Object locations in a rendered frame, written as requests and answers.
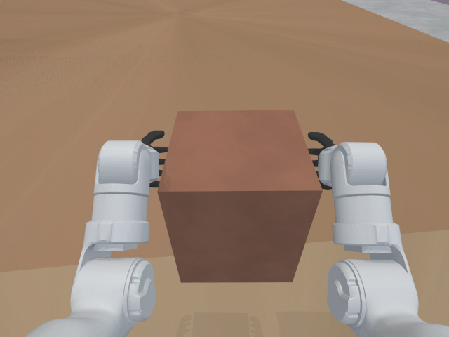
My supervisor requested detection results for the carton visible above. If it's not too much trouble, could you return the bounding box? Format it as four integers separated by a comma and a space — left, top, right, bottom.
157, 110, 323, 283

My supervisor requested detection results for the robot left upper arm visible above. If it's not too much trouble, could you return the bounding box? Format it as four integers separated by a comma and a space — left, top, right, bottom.
25, 257, 156, 337

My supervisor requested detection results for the robot right upper arm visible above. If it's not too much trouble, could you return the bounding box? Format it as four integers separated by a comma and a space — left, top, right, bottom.
327, 259, 449, 337

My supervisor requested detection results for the robot left forearm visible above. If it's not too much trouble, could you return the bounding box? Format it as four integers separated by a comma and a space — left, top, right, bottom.
71, 140, 159, 309

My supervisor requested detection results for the right robot hand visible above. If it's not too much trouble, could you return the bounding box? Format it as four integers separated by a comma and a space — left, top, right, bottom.
308, 132, 336, 190

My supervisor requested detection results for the robot right forearm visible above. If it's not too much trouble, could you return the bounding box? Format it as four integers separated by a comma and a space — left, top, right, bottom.
318, 142, 419, 313

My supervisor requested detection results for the left robot hand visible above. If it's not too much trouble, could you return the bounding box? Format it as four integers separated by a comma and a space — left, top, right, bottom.
141, 131, 168, 187

